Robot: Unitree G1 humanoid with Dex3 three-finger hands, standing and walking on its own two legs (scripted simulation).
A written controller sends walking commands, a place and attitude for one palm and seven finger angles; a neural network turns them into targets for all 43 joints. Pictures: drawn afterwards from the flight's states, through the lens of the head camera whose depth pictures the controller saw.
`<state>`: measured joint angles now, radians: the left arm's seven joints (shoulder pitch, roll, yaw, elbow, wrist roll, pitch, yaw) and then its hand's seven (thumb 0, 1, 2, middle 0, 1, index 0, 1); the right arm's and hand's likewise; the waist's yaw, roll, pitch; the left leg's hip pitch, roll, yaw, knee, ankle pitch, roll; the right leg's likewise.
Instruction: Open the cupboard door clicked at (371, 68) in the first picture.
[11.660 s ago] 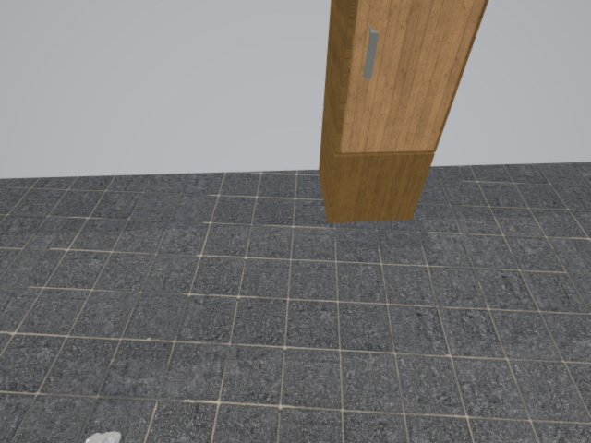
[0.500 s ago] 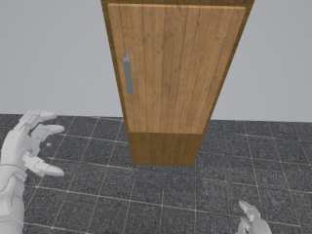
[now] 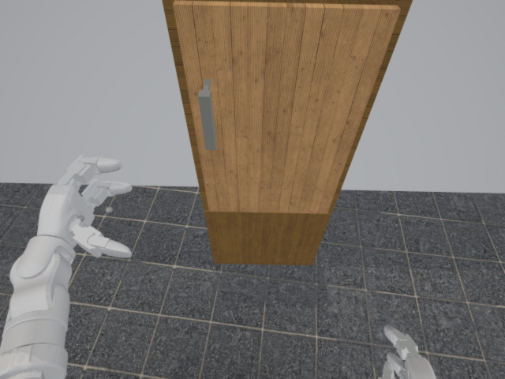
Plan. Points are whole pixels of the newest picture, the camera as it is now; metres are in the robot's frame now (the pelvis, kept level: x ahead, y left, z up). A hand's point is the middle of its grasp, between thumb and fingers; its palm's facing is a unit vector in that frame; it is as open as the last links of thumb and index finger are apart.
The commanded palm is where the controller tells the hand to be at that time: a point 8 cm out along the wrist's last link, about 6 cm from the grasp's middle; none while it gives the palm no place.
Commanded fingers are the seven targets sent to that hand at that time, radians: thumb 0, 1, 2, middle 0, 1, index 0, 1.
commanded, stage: move the hooked fingers beside the handle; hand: left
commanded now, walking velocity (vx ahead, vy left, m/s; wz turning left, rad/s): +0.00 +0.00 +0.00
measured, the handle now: (209, 115) +0.59 +0.12 +0.07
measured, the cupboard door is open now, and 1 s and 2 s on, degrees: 0 0 0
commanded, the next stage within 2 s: none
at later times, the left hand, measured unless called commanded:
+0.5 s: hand (133, 179) +0.40 +0.22 +0.09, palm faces +0.03 -1.00 -0.01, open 14.0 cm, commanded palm +0.38 +0.27 +0.08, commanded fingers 0.00 -0.50 0.30 -0.30 -1.20 -0.30 -1.20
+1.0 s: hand (161, 145) +0.49 +0.19 +0.08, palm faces +0.01 -1.00 +0.00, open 14.0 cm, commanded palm +0.47 +0.25 +0.08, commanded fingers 0.00 -0.50 0.30 -0.30 -1.20 -0.30 -1.20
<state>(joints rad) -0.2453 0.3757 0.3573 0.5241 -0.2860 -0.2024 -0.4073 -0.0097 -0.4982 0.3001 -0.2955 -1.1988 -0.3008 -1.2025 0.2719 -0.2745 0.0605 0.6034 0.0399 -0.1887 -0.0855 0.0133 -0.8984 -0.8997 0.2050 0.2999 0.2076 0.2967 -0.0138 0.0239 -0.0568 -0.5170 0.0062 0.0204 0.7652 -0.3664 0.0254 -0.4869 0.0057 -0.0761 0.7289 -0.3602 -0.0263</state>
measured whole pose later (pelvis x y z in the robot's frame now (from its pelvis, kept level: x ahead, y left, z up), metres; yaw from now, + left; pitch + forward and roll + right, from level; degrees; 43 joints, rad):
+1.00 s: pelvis +0.00 +0.00 -0.02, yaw -2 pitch +16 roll -2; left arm -0.86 0.52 0.41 1.17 -0.12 -0.34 -0.28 -0.01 -0.50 0.30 -0.29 -1.20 -0.30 -1.20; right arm 0.40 -0.29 0.04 0.66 0.01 -0.02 -0.03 0.01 -0.90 -0.90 0.20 0.30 0.21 0.30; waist -0.15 0.01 -0.08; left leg -0.77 0.03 0.03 0.89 -0.40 0.03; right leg -0.74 0.02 -0.06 0.84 -0.38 -0.03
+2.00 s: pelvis +0.01 +0.00 -0.02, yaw -2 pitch +19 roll -2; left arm -0.94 0.52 0.44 1.21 -0.05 -0.36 -0.19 -0.01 -0.50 0.30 -0.30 -1.20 -0.30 -1.20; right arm 0.40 -0.28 0.04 0.60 -0.02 0.05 0.00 0.00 -0.90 -0.90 0.20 0.30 0.21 0.30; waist -0.18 0.02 -0.10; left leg -0.83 0.04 0.03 0.93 -0.43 0.03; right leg -0.80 0.04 -0.06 0.86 -0.40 -0.03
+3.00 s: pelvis +0.01 +0.01 -0.03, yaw -3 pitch +19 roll -3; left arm -0.92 0.43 0.38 1.18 -0.06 -0.38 -0.11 -0.01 -0.50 0.30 -0.30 -1.20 -0.30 -1.20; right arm 0.43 -0.25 0.03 0.63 -0.03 0.05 0.03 0.01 -0.90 -0.90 0.20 0.30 0.21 0.30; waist -0.17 0.03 -0.11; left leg -0.83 0.04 0.04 0.94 -0.44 0.04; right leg -0.80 0.03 -0.05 0.87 -0.40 -0.02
